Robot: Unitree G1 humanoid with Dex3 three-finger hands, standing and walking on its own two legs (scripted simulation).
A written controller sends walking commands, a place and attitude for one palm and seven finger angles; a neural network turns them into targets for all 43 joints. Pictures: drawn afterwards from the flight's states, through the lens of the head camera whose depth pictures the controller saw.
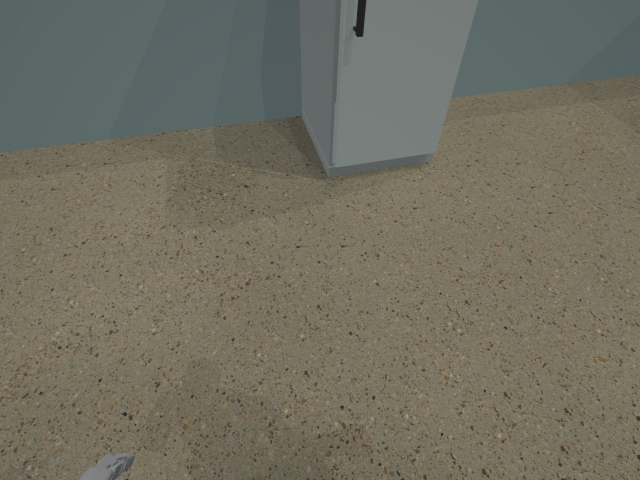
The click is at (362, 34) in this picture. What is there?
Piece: fridge door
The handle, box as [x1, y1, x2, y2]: [353, 0, 365, 36]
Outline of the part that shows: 358,0 356,25 353,26 353,29 356,32 355,34 357,36 362,36 365,0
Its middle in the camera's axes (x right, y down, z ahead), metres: +0.14 -0.92 +1.24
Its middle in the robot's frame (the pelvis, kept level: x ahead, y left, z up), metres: +1.57 -0.06 +0.19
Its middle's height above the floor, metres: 0.96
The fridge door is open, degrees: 0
